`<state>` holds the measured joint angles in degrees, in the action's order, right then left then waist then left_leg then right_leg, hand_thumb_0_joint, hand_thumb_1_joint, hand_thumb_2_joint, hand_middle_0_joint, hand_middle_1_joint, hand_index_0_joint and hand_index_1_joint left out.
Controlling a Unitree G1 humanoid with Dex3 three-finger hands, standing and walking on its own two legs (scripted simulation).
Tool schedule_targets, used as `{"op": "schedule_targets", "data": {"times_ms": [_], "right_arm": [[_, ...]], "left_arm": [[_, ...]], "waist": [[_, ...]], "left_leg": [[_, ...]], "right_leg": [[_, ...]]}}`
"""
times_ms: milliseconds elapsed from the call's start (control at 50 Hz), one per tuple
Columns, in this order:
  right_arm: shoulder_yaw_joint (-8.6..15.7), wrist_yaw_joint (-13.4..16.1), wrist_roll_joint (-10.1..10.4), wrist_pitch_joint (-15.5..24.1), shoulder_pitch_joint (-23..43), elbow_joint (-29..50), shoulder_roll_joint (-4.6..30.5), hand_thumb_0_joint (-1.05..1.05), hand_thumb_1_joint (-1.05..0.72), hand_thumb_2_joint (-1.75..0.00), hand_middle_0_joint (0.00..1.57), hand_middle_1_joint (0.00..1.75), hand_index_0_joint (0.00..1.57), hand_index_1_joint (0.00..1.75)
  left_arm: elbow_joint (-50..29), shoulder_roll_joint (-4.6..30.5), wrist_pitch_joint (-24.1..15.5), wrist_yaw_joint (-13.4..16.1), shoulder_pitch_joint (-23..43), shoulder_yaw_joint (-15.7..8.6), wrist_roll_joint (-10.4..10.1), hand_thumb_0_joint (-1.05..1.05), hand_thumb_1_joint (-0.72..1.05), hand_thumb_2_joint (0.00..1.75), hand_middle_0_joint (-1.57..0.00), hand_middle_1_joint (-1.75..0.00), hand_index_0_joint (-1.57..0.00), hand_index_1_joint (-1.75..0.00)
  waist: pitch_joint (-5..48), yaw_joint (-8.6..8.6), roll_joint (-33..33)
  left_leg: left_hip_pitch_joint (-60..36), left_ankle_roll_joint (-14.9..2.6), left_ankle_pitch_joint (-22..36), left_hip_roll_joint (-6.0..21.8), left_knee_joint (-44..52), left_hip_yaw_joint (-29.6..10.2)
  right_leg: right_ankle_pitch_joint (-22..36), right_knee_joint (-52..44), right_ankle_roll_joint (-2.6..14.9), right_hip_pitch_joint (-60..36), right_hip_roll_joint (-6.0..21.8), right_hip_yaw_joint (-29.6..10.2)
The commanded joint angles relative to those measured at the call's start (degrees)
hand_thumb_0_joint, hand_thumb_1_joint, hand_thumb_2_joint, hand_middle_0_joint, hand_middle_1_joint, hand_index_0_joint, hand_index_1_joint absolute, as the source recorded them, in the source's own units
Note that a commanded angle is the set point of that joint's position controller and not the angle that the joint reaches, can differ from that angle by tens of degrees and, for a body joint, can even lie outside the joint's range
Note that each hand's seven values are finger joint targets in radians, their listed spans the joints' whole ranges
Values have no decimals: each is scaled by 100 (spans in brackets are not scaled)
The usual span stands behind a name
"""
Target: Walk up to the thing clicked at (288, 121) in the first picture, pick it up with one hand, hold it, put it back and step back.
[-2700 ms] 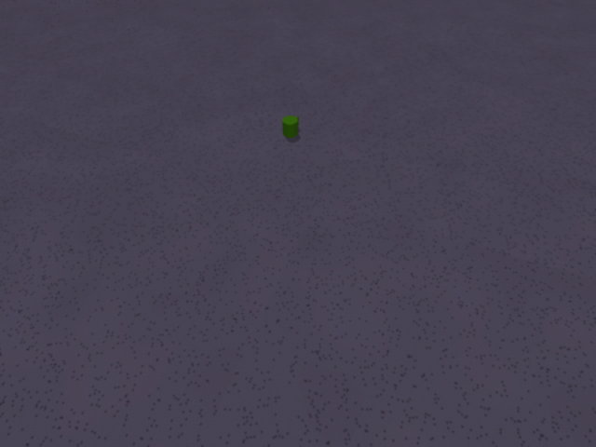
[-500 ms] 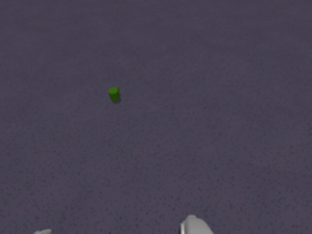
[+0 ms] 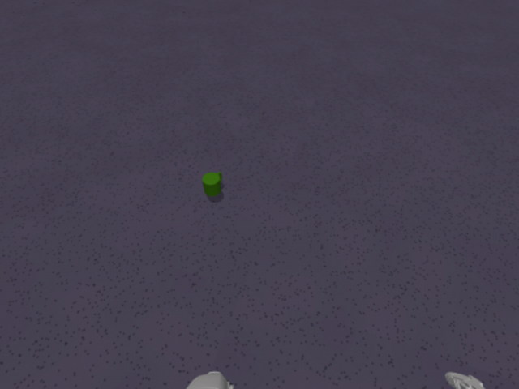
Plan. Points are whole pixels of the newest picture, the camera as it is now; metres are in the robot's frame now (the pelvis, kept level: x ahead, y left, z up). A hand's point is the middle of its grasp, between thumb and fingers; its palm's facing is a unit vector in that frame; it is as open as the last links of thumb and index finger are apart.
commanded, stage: walk up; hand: left
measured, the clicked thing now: (214, 182) +1.12 +0.28 -0.71
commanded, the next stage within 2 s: none
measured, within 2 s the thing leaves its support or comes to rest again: neither
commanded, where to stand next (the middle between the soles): +0.69 +0.01 m, yaw -2 degrees
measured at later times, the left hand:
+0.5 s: hand (148, 279) +0.32 +0.25 -0.11, palm faces -0.07 -0.90 -0.42, open 7.4 cm
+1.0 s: hand (143, 241) +0.42 +0.30 -0.15, palm faces -0.04 -0.93 -0.37, open 7.4 cm
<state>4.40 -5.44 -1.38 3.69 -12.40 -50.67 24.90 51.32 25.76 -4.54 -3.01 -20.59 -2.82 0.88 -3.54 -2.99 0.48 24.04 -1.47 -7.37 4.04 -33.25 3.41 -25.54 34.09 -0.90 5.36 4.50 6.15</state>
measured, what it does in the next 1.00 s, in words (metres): walks ahead: right foot, then left foot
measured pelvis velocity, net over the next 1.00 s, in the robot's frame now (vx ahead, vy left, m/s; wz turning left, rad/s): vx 0.40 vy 0.01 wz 0.00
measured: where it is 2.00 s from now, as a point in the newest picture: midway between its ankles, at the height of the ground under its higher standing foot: (262, 270)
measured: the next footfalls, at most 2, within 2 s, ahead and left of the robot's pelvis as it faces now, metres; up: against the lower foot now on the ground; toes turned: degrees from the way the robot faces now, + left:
right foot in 0.44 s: +0.34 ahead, -0.14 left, +0.00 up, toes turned -7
left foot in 0.88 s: +0.50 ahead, +0.13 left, +0.00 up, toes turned +5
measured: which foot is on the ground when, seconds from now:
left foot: down 0.00-0.46, up 0.48-0.86, down 0.88-1.00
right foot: down 0.00-0.02, up 0.04-0.42, down 0.44-0.90, up 0.92-1.00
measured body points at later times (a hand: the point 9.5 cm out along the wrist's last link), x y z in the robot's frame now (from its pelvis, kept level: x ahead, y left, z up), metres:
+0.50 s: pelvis +0.21 -0.03 +0.00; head +0.22 -0.06 +0.45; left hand +0.32 +0.30 -0.09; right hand +0.23 -0.35 -0.13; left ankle +0.13 +0.11 -0.69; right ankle +0.30 -0.14 -0.72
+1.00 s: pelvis +0.40 +0.01 +0.00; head +0.42 +0.03 +0.45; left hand +0.43 +0.34 -0.12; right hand +0.49 -0.31 -0.08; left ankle +0.46 +0.13 -0.72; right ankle +0.34 -0.13 -0.66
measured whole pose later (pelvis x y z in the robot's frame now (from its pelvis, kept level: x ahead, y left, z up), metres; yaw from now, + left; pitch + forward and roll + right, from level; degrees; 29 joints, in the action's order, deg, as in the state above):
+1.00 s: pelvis +0.40 +0.01 +0.00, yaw +0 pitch -3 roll -1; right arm 3.5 -3.3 -0.6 4.6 -14.5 -48.6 23.4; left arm 52.7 25.5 -2.4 -1.7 -19.1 -2.0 0.2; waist -4.7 -0.7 -2.0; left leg 19.1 -1.5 -14.0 2.4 -35.5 4.3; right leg -25.2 61.1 2.4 19.8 2.2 0.1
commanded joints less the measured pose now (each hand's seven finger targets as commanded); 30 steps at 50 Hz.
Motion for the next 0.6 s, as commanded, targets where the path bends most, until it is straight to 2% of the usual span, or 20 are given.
{"op": "schedule_targets", "data": {"times_ms": [0,20,40,80,100,120,200,240,260,340,380,400,420,440,460,480,500,520,540,580], "right_arm": [[655,245,94,211,-1407,262,2123,0,-90,-90,20,30,20,30],[647,259,214,178,-1135,288,1984,0,-90,-90,20,30,20,30],[517,295,223,184,-779,403,1727,0,-90,-90,20,30,20,30],[356,312,196,219,-500,459,1388,0,-90,-90,20,30,20,30],[302,317,193,243,-493,440,1316,0,-90,-90,20,30,20,30],[304,309,167,263,-416,474,1323,0,-90,-90,20,30,20,30],[333,303,136,288,-577,573,1416,0,-90,-90,20,30,20,30],[338,283,141,279,-532,607,1466,0,-90,-90,20,30,20,30],[338,280,136,265,-577,608,1441,0,-90,-90,20,30,20,30],[313,281,150,194,-425,699,1429,0,-90,-90,20,30,20,30],[258,299,127,148,-359,732,1309,0,-90,-90,20,30,20,30],[157,302,106,142,-564,723,1085,0,-90,-90,20,30,20,30],[30,299,122,170,-758,793,732,0,-90,-90,20,30,20,30],[61,320,152,132,-782,775,929,0,-90,-90,20,30,20,30],[159,377,94,65,-530,644,1301,0,-90,-90,20,30,20,30],[166,379,158,38,-529,527,1286,0,-90,-90,20,30,20,30],[151,348,207,44,-603,450,1249,0,-90,-90,20,30,20,30],[137,325,181,20,-754,342,1173,0,-90,-90,20,30,20,30],[151,292,145,-14,-912,240,1125,0,-90,-90,20,30,20,30],[161,211,89,-44,-936,190,1041,0,-90,-90,20,30,20,30]], "left_arm": [[-577,1009,-104,165,31,-231,-149,0,90,90,-20,-30,-20,-30],[-477,1338,-94,207,355,-239,-97,0,90,90,-20,-30,-20,-30],[-393,1302,-91,181,210,-217,-135,0,90,90,-20,-30,-20,-30],[-154,1199,-75,128,-30,-240,-170,0,90,90,-20,-30,-20,-30],[-104,1135,-51,94,-117,-251,-156,0,90,90,-20,-30,-20,-30],[-82,1055,-22,51,-142,-245,-135,0,90,90,-20,-30,-20,-30],[-288,938,25,-60,431,-257,-58,0,90,90,-20,-30,-20,-30],[-353,894,17,-101,656,-276,-35,0,90,90,-20,-30,-20,-30],[-362,878,-1,-113,801,-288,-32,0,90,90,-20,-30,-20,-30],[-295,837,-45,-124,849,-347,-49,0,90,90,-20,-30,-20,-30],[-137,923,-85,-76,398,-394,-30,0,90,90,-20,-30,-20,-30],[-30,1124,-137,-12,-17,-492,-12,0,90,90,-20,-30,-20,-30],[7,1580,-191,75,-559,-648,38,0,90,90,-20,-30,-20,-30],[-48,1991,-200,112,-670,-693,-46,0,90,90,-20,-30,-20,-30],[-160,1880,-172,121,-353,-629,-106,0,90,90,-20,-30,-20,-30],[-252,1695,-162,139,-89,-575,-152,0,90,90,-20,-30,-20,-30],[-312,1542,-156,159,113,-538,-132,0,90,90,-20,-30,-20,-30],[-360,1406,-154,162,281,-487,-124,0,90,90,-20,-30,-20,-30],[-373,1316,-164,155,407,-452,-108,0,90,90,-20,-30,-20,-30],[-472,1295,-192,134,404,-450,-62,0,90,90,-20,-30,-20,-30]], "waist": [[1025,919,1470],[646,847,676],[376,626,348],[158,397,614],[133,324,722],[146,292,822],[-34,441,819],[-80,455,784],[-96,495,700],[-16,323,585],[190,59,218],[500,-134,-332],[795,-368,-1562],[759,-390,-1707],[466,-297,-935],[246,-193,-592],[216,-79,-615],[177,98,-762],[96,209,-902],[122,212,-996]], "left_leg": [[-3224,-1301,-2544,2104,1997,-4225],[-2637,-1391,-2443,2048,1937,-3867],[-2305,-1215,-1859,1750,1838,-2932],[-1759,-1008,-686,1346,1767,-1781],[-1491,-944,-237,1226,1772,-1391],[-1354,-971,-128,1156,1833,-1164],[-1535,-1211,-359,1202,2042,-973],[-1453,-1189,-725,1205,2047,-894],[-1408,-1114,-642,1121,1992,-799],[-919,-934,-889,1040,1539,-596],[-702,-739,-806,812,710,-350],[-336,-597,-432,533,-350,-102],[556,-328,-906,-13,-2107,315],[1558,-143,-2242,-570,-3007,92],[1560,-113,-2280,-119,-3443,-480],[1431,-125,-1825,8,-3451,-811],[1381,-137,-1555,69,-3335,-758],[1174,-109,-1408,189,-2985,-754],[825,-48,-1201,202,-2727,-684],[675,67,-1056,165,-2111,-468]], "right_leg": [[-407,3412,412,3447,-548,-565],[-137,3757,444,3479,-210,-1022],[279,3604,427,3424,-58,-1148],[608,2991,370,3029,233,-1031],[714,2692,293,2744,259,-972],[836,2514,229,2574,272,-862],[1019,1364,85,2770,330,-575],[1404,826,128,2583,328,-470],[1618,512,150,2434,267,-413],[1813,10,241,1369,-3,-258],[1692,-301,292,470,-207,-129],[1152,-520,409,-462,-239,-276],[108,-1185,714,-1210,863,-1927],[-598,-2131,1376,-1432,2063,-4307],[-776,-2075,1751,-799,2249,-4412],[-515,-2079,1603,-372,1928,-3620],[-183,-2052,1525,-252,1644,-3045],[14,-2038,1321,40,1381,-2441],[188,-2118,1214,511,1187,-1975],[640,-2072,1292,616,1029,-1499]]}}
